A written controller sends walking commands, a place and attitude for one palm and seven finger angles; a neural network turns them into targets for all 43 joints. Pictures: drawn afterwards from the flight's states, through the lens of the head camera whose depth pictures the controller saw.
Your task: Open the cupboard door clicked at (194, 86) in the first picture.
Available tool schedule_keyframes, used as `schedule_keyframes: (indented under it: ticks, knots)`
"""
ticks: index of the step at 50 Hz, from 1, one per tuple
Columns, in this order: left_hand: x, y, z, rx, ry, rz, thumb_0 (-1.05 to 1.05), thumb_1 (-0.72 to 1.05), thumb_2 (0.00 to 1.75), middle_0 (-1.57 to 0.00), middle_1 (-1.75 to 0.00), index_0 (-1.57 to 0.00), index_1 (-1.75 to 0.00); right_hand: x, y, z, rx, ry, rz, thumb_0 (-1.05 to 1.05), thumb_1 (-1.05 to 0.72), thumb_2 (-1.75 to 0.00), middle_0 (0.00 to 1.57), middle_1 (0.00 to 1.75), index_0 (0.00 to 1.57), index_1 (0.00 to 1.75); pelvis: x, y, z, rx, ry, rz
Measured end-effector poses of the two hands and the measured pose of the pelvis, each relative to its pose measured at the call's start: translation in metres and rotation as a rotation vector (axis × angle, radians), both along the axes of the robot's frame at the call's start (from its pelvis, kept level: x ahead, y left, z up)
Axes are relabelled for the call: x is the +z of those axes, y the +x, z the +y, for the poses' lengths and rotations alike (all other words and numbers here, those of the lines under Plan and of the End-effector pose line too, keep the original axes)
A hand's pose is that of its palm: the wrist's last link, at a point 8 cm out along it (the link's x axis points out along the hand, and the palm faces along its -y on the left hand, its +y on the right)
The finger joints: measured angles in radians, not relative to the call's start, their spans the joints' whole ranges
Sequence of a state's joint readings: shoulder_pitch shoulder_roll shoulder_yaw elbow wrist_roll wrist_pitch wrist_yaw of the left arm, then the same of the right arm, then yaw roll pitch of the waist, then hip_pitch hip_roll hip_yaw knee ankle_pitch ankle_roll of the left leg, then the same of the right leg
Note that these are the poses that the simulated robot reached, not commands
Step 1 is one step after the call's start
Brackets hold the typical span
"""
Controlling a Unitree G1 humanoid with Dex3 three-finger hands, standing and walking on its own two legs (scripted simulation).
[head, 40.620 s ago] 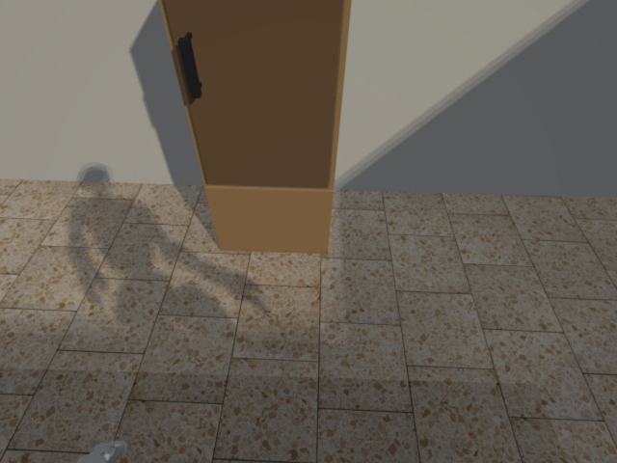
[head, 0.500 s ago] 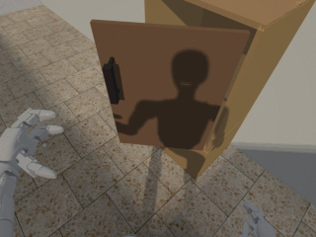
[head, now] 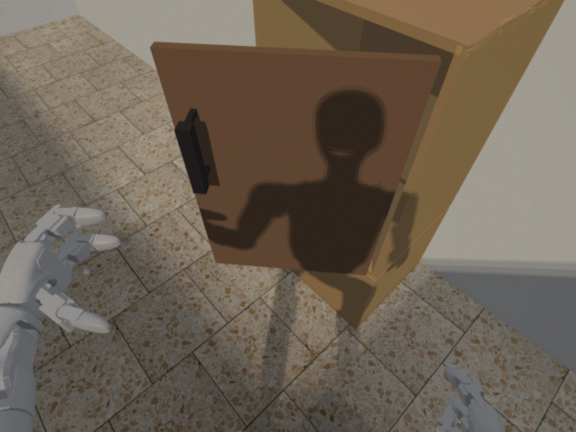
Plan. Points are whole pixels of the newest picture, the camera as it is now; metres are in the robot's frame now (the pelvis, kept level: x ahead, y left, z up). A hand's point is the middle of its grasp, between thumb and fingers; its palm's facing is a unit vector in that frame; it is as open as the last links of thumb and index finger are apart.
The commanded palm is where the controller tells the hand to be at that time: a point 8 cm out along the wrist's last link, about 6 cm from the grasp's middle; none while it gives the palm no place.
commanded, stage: move the hooked fingers beside the handle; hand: left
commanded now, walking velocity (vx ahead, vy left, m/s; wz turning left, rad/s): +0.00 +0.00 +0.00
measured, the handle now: (196, 152) +0.54 +0.19 +0.07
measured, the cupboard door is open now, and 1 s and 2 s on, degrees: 41 41 41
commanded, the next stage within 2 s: none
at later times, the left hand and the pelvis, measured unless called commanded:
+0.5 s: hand (121, 226) +0.36 +0.26 +0.08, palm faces -0.03 -1.00 +0.00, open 14.0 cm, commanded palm +0.33 +0.32 +0.09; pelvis +0.00 -0.01 +0.00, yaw -1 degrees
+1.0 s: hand (130, 206) +0.41 +0.26 +0.08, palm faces -0.02 -1.00 +0.02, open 14.0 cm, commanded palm +0.39 +0.31 +0.08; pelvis +0.00 +0.01 -0.01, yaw -1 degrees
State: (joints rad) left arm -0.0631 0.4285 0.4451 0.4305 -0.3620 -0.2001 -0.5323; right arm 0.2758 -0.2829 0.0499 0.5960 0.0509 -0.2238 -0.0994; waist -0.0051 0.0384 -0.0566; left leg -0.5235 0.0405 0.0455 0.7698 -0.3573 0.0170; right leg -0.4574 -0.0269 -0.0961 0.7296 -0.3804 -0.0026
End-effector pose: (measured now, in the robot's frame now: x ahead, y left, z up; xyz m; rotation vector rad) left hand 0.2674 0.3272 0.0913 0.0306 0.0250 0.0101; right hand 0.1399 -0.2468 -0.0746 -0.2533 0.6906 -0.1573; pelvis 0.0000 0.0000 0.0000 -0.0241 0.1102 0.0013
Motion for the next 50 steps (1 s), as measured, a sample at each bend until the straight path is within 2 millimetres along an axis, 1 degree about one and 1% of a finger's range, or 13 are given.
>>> schedule_keyframes:
  ticks: [6, 9, 14, 20, 24, 29, 33, 38, 44, 50]
  knots:
    - [-0.002, 0.001, -0.004, 0.003, 0.004, 0.003, -0.01, -0.50, 0.30, -0.30, -1.20, -0.30, -1.20, 0.000, 0.001, -0.006, 0.001, -0.006, -0.001, 0.02, -0.91, -0.90, 0.20, 0.30, 0.20, 0.30, 0.000, 0.000, -0.004, 0.001, 0.003, 0.001]
    - [-0.003, 0.006, -0.002, 0.013, -0.002, -0.003, -0.01, -0.50, 0.30, -0.30, -1.20, -0.30, -1.20, -0.001, -0.001, -0.010, -0.002, -0.017, 0.012, 0.02, -0.91, -0.90, 0.20, 0.30, 0.20, 0.30, -0.001, -0.002, -0.006, 0.005, 0.003, 0.002]
    - [-0.006, 0.027, 0.000, 0.007, -0.011, 0.008, -0.01, -0.50, 0.30, -0.30, -1.20, -0.30, -1.20, -0.006, -0.012, -0.017, -0.015, -0.041, 0.059, 0.02, -0.91, -0.90, 0.20, 0.30, 0.20, 0.30, -0.003, -0.006, -0.008, 0.010, 0.001, 0.014]
    - [-0.002, 0.057, -0.012, -0.049, -0.003, 0.001, -0.01, -0.50, 0.30, -0.30, -1.20, -0.29, -1.20, -0.012, -0.032, -0.024, -0.059, -0.049, 0.120, 0.02, -0.91, -0.90, 0.20, 0.30, 0.20, 0.30, -0.004, -0.004, -0.007, 0.001, 0.001, 0.036]
    - [-0.005, 0.074, -0.014, -0.042, -0.026, 0.011, -0.01, -0.50, 0.30, -0.30, -1.20, -0.30, -1.20, -0.015, -0.046, -0.026, -0.091, -0.044, 0.163, 0.02, -0.91, -0.90, 0.20, 0.30, 0.20, 0.30, -0.004, -0.001, -0.005, -0.012, 0.005, 0.050]
    - [-0.012, 0.086, -0.007, -0.015, -0.018, 0.040, -0.01, -0.50, 0.30, -0.30, -1.20, -0.30, -1.20, -0.018, -0.061, -0.026, -0.119, -0.041, 0.220, 0.02, -0.91, -0.90, 0.20, 0.30, 0.20, 0.30, -0.005, 0.002, -0.003, -0.025, 0.006, 0.066]
    - [-0.010, 0.089, -0.002, -0.014, -0.004, 0.006, -0.01, -0.50, 0.30, -0.30, -1.20, -0.29, -1.20, -0.019, -0.069, -0.025, -0.132, -0.043, 0.261, 0.02, -0.91, -0.90, 0.20, 0.30, 0.20, 0.30, -0.005, 0.005, -0.001, -0.029, 0.002, 0.074]
    - [-0.008, 0.096, 0.000, -0.028, -0.028, -0.018, -0.01, -0.50, 0.30, -0.30, -1.20, -0.29, -1.20, -0.020, -0.070, -0.021, -0.134, -0.049, 0.289, 0.02, -0.91, -0.90, 0.20, 0.30, 0.20, 0.30, -0.005, 0.007, 0.004, -0.021, -0.004, 0.080]
    - [-0.010, 0.106, -0.007, -0.060, -0.028, 0.007, -0.01, -0.50, 0.30, -0.30, -1.20, -0.29, -1.20, -0.021, -0.062, -0.013, -0.123, -0.043, 0.278, 0.02, -0.91, -0.90, 0.20, 0.30, 0.20, 0.30, -0.006, 0.006, 0.010, -0.018, -0.008, 0.087]
    - [-0.014, 0.121, -0.009, -0.034, -0.049, 0.003, -0.01, -0.50, 0.30, -0.30, -1.20, -0.30, -1.20, -0.022, -0.059, -0.006, -0.110, -0.043, 0.280, 0.01, -0.91, -0.90, 0.20, 0.30, 0.20, 0.30, -0.008, 0.002, 0.013, -0.018, -0.009, 0.096]
